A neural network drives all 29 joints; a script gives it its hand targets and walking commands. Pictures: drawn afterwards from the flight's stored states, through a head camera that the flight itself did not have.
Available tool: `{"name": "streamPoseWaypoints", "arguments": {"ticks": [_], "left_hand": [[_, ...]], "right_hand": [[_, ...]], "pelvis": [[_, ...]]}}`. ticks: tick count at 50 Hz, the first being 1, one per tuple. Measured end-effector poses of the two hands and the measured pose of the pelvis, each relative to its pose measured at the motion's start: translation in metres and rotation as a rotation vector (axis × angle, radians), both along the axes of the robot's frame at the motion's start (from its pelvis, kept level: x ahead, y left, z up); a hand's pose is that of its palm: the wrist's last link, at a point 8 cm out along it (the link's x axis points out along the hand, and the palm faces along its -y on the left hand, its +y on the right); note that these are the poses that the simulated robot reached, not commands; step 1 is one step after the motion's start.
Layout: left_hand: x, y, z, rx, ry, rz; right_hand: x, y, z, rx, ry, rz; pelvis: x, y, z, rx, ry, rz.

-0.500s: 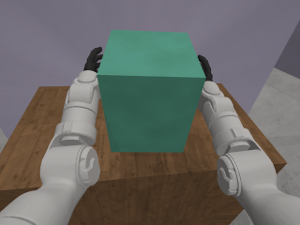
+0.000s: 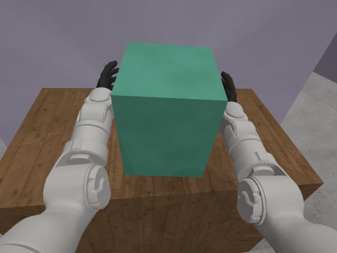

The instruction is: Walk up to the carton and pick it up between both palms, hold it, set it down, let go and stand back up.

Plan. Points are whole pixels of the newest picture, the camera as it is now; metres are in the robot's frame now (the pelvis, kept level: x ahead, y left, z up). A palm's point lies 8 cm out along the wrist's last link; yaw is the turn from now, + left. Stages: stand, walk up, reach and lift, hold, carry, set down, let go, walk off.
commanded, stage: set down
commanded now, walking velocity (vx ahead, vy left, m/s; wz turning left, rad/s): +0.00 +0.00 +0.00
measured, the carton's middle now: (166, 112) +0.40 +0.01 +0.16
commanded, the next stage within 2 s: none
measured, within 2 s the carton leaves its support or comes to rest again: rests again in 1.68 s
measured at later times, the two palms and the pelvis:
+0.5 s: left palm (109, 99) +0.44 +0.15 +0.16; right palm (223, 112) +0.41 -0.14 +0.16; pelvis +0.01 +0.00 +0.00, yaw -1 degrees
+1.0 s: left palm (112, 106) +0.45 +0.15 +0.13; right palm (220, 121) +0.41 -0.14 +0.12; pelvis +0.01 +0.00 +0.00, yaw -2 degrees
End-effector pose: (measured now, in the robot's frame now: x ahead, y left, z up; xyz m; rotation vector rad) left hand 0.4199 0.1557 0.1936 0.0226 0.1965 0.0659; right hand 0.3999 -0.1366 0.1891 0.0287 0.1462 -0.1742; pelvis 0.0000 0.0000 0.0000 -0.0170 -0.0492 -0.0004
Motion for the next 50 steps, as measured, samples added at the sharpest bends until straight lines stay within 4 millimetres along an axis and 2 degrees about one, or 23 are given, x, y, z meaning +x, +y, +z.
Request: {"name": "streamPoseWaypoints", "arguments": {"ticks": [50], "left_hand": [[0.027, -0.005, -0.061, -0.018, 0.069, -0.047]], "right_hand": [[0.012, -0.003, -0.066, 0.012, 0.061, -0.046]], "pelvis": [[0.012, 0.004, 0.001, 0.009, 0.103, -0.032]]}}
